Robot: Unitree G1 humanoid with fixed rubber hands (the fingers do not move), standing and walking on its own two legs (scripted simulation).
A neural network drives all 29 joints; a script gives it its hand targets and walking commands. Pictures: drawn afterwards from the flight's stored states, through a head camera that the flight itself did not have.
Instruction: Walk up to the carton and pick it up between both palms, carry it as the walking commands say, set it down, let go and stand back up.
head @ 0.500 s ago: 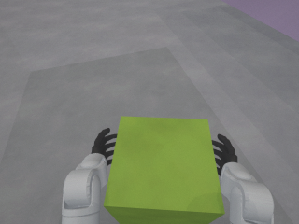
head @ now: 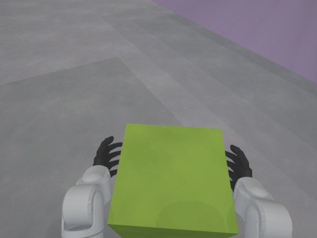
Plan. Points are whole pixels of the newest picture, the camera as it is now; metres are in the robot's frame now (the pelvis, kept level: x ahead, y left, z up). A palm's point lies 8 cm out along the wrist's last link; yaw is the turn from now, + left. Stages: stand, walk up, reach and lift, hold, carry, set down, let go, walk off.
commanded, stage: carry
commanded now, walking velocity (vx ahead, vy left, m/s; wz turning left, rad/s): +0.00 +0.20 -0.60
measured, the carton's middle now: (168, 189) +0.23 +0.00 +0.03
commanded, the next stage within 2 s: none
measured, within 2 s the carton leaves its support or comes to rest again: neither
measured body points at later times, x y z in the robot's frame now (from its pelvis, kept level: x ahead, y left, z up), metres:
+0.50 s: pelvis -0.02 +0.11 +0.00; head +0.00 +0.10 +0.45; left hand +0.27 +0.19 +0.09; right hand +0.19 -0.11 +0.09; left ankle +0.02 +0.23 -0.72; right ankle -0.02 -0.07 -0.73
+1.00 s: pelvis +0.00 +0.22 +0.00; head -0.02 +0.22 +0.45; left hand +0.29 +0.21 +0.07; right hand +0.12 -0.04 +0.07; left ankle +0.03 +0.29 -0.67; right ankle -0.06 +0.12 -0.73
